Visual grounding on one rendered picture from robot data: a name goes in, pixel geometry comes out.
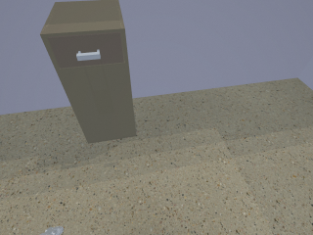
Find handle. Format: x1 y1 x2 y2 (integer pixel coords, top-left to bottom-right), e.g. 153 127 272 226
76 49 101 61

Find cabinet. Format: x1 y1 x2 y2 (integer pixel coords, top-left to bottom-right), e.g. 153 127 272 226
40 0 137 144

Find drawer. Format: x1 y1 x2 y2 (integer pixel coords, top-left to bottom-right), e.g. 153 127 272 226
48 31 124 69

